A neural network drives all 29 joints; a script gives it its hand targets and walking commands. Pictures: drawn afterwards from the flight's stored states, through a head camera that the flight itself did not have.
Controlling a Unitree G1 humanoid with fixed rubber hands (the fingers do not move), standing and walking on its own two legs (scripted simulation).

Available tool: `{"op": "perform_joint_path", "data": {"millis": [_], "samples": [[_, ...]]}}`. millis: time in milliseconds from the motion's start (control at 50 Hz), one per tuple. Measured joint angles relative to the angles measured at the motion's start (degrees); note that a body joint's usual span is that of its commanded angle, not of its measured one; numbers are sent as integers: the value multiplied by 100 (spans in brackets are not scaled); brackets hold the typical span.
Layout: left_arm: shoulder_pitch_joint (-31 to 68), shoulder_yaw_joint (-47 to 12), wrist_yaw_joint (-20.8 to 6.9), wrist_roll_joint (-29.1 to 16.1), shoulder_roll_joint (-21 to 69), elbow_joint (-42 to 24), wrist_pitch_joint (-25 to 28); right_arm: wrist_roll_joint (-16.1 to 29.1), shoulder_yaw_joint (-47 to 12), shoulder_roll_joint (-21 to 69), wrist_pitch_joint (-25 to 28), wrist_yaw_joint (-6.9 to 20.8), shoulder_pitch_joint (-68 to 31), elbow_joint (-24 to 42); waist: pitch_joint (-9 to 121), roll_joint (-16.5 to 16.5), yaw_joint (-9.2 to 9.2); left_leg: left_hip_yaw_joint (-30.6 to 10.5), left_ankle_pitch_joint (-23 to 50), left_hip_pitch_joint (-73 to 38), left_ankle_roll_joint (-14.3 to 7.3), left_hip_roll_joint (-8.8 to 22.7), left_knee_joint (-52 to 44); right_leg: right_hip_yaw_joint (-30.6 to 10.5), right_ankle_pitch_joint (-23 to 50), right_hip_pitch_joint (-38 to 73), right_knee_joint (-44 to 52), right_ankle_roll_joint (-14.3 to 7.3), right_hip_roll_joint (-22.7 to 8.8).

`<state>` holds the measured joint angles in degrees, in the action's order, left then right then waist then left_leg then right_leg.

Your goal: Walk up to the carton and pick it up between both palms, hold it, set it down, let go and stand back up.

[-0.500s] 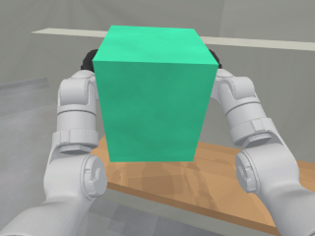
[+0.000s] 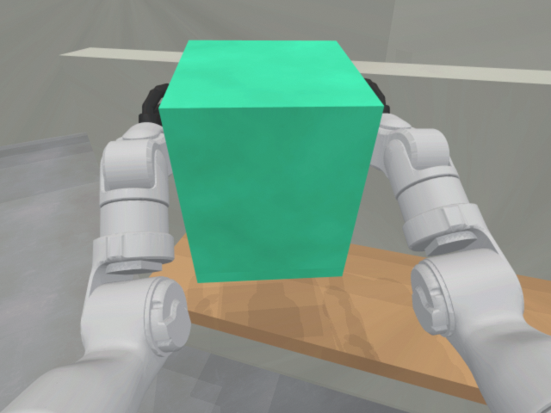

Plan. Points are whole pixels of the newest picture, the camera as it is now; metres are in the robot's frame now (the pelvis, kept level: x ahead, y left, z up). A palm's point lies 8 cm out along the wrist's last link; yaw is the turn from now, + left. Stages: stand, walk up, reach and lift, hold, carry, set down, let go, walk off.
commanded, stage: hold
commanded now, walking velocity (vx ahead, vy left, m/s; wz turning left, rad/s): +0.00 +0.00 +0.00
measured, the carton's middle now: (267, 161) +0.36 -0.01 +0.27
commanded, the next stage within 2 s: none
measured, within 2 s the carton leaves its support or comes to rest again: neither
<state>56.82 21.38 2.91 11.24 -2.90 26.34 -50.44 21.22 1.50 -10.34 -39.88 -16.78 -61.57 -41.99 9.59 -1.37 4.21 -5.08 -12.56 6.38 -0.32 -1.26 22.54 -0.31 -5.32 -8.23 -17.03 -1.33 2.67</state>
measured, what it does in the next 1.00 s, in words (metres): stands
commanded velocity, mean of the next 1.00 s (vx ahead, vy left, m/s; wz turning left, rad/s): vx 0.00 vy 0.00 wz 0.00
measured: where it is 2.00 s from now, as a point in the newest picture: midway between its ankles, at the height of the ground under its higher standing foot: outside the picture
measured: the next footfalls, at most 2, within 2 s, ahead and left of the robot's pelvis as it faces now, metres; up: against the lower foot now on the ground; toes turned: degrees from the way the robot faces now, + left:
none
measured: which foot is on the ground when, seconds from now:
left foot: down 0.00-1.00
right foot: down 0.00-1.00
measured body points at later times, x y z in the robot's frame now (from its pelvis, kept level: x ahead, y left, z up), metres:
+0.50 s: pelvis +0.02 -0.01 +0.00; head -0.08 +0.01 +0.44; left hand +0.40 +0.14 +0.27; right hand +0.39 -0.16 +0.28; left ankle +0.00 +0.12 -0.75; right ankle +0.05 -0.10 -0.75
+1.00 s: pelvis +0.01 +0.00 +0.00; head -0.08 +0.01 +0.44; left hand +0.40 +0.13 +0.30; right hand +0.39 -0.17 +0.31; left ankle +0.00 +0.12 -0.75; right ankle +0.05 -0.10 -0.75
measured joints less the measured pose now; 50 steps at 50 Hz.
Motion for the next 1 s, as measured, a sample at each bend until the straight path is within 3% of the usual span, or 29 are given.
{"op": "perform_joint_path", "data": {"millis": [100,180,340,420,640,720,820,1000], "samples": [[380,48,-14,30,-105,740,171,-203,157,-19,-15,87,-301,-489,96,-24,-67,13,52,85,-2,-9,-86,-13,13,-116,12,1,-13],[280,-74,-9,-57,-144,729,266,-126,-64,-66,44,70,-215,-421,198,-37,-11,-28,30,105,25,28,-115,23,14,-89,115,-25,21],[-310,-1,-107,-28,35,49,132,295,-525,-130,-49,-134,215,67,104,0,149,-97,-149,-171,66,128,-31,69,-35,312,282,-69,129],[-579,-15,-129,-38,95,-302,-8,409,-760,-162,-132,-205,426,330,79,26,143,-77,-193,-216,68,144,7,43,-67,354,253,-72,149],[-696,-184,-103,-106,43,-853,-85,240,-368,4,-137,-232,519,794,-15,43,101,-105,-120,-81,33,73,70,53,-1,250,220,-26,88],[-544,-121,-98,-45,46,-742,-80,171,-148,82,-78,-196,444,674,-37,71,113,-96,-68,-110,15,41,29,41,29,265,224,-6,55],[-213,-39,-120,51,-11,-68,-12,-88,105,143,-132,-86,190,165,16,139,122,-34,0,-55,-14,-15,-25,-12,-11,99,61,21,-3],[78,-226,107,-107,-49,501,256,55,-99,-164,-4,58,-183,-329,215,-12,61,11,-48,132,-10,16,7,-55,-46,-91,36,11,30]]}}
